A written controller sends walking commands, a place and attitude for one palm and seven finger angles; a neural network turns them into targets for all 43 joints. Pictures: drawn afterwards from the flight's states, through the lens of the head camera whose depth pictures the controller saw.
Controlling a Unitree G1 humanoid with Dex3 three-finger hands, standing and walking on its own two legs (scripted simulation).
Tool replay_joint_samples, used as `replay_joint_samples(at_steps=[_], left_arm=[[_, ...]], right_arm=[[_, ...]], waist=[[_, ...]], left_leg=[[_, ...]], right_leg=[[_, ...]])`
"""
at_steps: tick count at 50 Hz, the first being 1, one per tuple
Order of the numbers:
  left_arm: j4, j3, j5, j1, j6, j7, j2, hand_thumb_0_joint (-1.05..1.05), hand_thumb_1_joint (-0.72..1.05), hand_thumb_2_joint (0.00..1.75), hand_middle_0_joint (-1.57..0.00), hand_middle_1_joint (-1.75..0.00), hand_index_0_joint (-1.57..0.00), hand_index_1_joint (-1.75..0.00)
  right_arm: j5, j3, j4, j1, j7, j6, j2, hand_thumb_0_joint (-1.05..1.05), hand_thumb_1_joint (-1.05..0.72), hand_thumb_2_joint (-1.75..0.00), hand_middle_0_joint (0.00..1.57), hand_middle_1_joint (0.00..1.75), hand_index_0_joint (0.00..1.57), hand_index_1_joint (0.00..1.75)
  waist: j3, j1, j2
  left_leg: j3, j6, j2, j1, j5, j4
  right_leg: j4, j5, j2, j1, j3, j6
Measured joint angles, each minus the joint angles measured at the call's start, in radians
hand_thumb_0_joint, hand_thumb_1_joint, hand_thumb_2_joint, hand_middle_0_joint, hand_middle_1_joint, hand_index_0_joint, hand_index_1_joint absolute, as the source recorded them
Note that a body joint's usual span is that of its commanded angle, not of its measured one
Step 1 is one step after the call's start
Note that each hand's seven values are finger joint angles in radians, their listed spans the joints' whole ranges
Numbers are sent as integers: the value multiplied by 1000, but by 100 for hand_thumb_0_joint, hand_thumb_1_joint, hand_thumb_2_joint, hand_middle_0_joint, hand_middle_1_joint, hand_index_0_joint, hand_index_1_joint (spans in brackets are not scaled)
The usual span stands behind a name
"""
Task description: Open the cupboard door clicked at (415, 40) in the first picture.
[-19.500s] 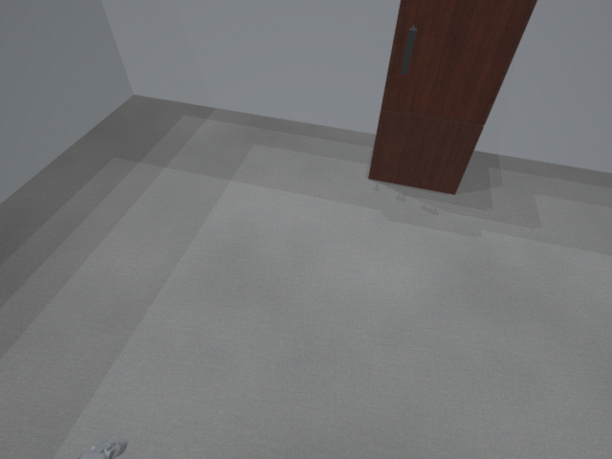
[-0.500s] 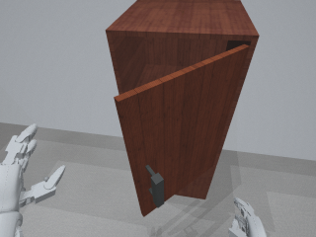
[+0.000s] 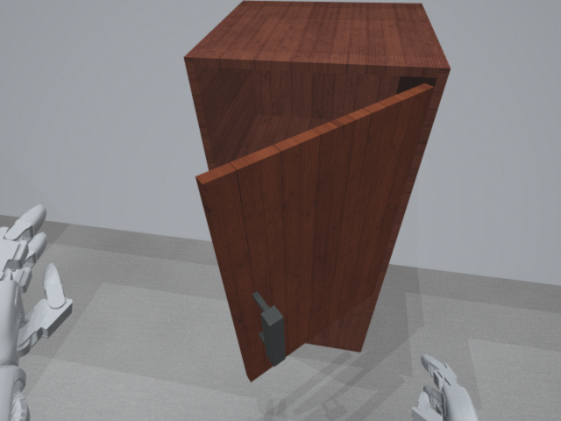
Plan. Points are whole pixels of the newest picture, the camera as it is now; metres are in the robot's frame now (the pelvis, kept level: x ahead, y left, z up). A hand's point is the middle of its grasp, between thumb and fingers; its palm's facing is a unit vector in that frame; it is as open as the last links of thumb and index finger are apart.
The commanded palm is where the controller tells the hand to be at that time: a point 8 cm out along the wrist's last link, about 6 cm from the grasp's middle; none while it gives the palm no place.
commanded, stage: step back with the hand held close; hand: left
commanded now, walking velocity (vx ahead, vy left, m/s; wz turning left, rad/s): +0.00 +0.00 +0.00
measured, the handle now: (267, 328) +0.30 +0.07 -0.09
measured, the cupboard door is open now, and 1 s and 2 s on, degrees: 45 45 45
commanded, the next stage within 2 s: stop stepping back and stand still in 1.48 s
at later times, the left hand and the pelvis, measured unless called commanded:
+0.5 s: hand (38, 328) +0.16 +0.28 +0.15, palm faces +0.36 -0.78 -0.51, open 7.4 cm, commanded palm +0.10 +0.32 +0.17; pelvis -0.05 +0.02 +0.00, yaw +0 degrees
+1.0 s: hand out of the picture +0.08 +0.30 +0.16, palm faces +0.45 -0.76 -0.46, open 7.4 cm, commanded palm +0.01 +0.33 +0.17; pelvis -0.12 +0.03 -0.01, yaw +2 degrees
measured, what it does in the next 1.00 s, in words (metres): shifts its weight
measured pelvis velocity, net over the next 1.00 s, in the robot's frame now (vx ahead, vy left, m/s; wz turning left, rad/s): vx -0.12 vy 0.03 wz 0.04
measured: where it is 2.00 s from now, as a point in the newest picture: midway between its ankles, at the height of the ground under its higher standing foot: outside the picture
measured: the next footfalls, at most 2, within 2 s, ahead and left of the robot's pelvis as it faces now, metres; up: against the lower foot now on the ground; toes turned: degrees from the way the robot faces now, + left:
right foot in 1.04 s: -0.09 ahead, -0.10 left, +0.00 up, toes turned +9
left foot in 1.30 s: -0.07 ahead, +0.10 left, +0.00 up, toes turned +4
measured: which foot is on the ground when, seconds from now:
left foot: down 0.00-1.00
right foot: down 0.00-0.96, up 0.98-1.00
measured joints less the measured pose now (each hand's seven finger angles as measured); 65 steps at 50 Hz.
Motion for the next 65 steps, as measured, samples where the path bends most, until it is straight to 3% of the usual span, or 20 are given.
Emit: replay_joint_samples(at_steps=[7, 12, 18, 25, 39, 46, 52, 55, 57, 61, 65], left_arm=[[28, 12, -1, -27, -15, -1, -4, 2, 89, 90, -21, -30, -21, -30], [59, 52, 12, -47, -54, -7, 11, 2, 89, 90, -21, -30, -21, -30], [-17, 46, 12, 36, -71, -6, 32, 2, 89, 90, -21, -30, -21, -30], [-80, 78, 7, 91, -91, 4, 90, 2, 89, 90, -21, -30, -22, -30], [-80, 97, 46, 52, -129, 21, 58, 2, 89, 90, -21, -30, -21, -30], [-116, 91, 39, 37, -153, 40, 52, 2, 89, 90, -21, -30, -21, -30], [-115, 132, 45, 31, -166, 34, 116, 2, 88, 90, -21, -30, -21, -30], [-102, 163, 54, 41, -178, 24, 124, 2, 89, 90, -21, -30, -21, -30], [-105, 174, 49, 42, -186, 22, 111, 2, 89, 90, -21, -30, -21, -30], [-116, 117, 27, 59, -189, 18, 80, 2, 89, 90, -21, -30, -21, -30], [-131, 71, 31, 96, -182, 8, 91, 2, 88, 90, -21, -30, -22, -30]], right_arm=[[2, -4, 8, -15, 4, 1, 2, 1, -91, -90, 20, 30, 20, 30], [-1, 0, -13, -35, 13, 45, -4, 1, -91, -90, 20, 30, 20, 30], [-4, -20, -47, -48, 13, 89, -19, 1, -90, -90, 20, 30, 20, 30], [6, -39, -57, -44, 3, 125, -7, 1, -91, -90, 20, 30, 20, 30], [1, -15, -79, -22, 13, 81, 9, 1, -90, -90, 20, 30, 20, 30], [-6, -16, -48, -4, 14, 60, 1, 1, -90, -90, 20, 30, 20, 30], [-4, -21, -43, 17, 9, 48, 18, 1, -90, -90, 20, 30, 20, 30], [-11, -21, -40, 22, 19, 41, 25, 1, -90, -90, 20, 30, 20, 30], [-16, -22, -37, -2, 29, 31, 18, 1, -90, -90, 20, 30, 20, 30], [-9, -30, -7, -50, 43, 32, 4, 1, -90, -90, 20, 30, 20, 30], [-3, -42, 9, -37, 33, 49, 5, 1, -90, -90, 20, 30, 20, 30]], waist=[[10, -1, 9], [14, -34, 5], [43, -61, -19], [44, -64, -48], [44, -57, -63], [41, -62, -64], [44, -94, -68], [12, -92, -62], [22, -80, -52], [55, -66, -34], [-8, -66, -46]], left_leg=[[3, 1, 1, 13, 16, -17], [-14, 2, 7, -54, 27, 4], [-1, 13, -8, -109, 59, -7], [13, 24, -18, -155, 72, 19], [1, 43, -18, -273, 65, 149], [-22, 36, -14, -326, 46, 175], [-48, 45, -27, -342, 144, 144], [-33, 59, -12, -392, 132, 161], [-26, 48, 0, -423, 150, 168], [-33, 17, 3, -413, 159, 148], [-15, 1, -28, -335, 26, 209]], right_leg=[[-18, 18, 1, 12, 3, 0], [-50, 51, 9, -24, -14, 1], [-46, 79, -7, -90, -1, 12], [-19, 96, -18, -139, 13, 24], [71, 116, -18, -233, 5, 27], [58, 101, -3, -261, -1, 23], [191, 58, 55, -248, 59, 31], [209, -60, 89, -195, 86, 15], [166, -86, 100, -191, 100, -6], [137, -25, 104, -190, 95, -3], [88, 2, 88, -190, 96, 9]])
